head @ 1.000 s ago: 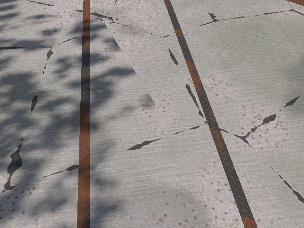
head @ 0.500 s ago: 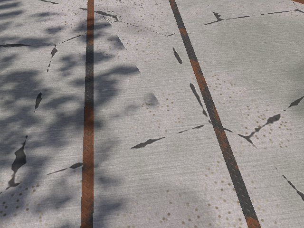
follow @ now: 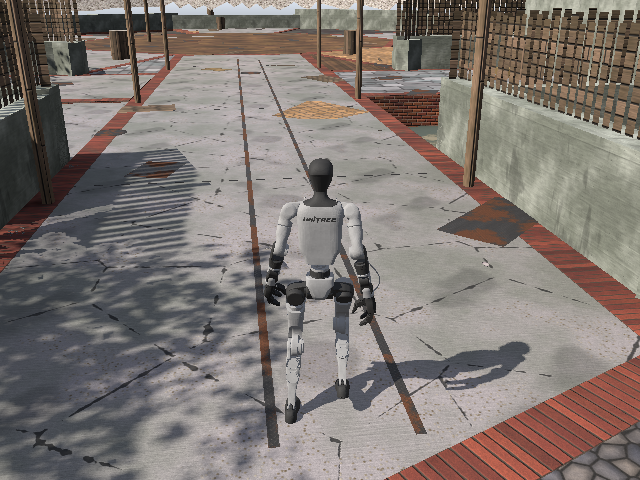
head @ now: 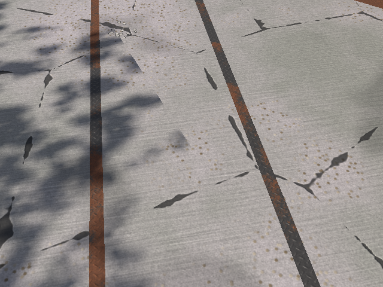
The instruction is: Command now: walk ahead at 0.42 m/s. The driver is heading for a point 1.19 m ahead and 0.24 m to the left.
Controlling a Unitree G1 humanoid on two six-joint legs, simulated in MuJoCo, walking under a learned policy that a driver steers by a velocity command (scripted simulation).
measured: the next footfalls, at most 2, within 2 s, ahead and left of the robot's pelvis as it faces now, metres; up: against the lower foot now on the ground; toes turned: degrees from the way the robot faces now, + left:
right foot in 0.18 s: +0.25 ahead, -0.17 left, +0.00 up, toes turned -2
left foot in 0.72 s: +0.54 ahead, +0.04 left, +0.00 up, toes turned +2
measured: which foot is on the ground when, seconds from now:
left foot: down 0.00-0.18, up 0.20-0.70, down 0.72-1.00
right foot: up 0.00-0.16, down 0.18-0.74, up 0.76-1.00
